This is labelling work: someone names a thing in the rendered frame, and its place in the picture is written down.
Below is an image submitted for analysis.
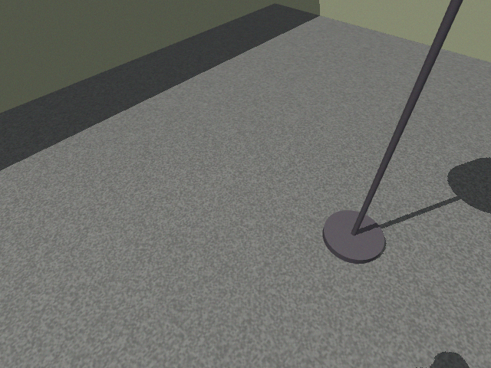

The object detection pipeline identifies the floor lamp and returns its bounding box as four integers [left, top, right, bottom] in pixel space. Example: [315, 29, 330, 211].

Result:
[322, 0, 463, 264]

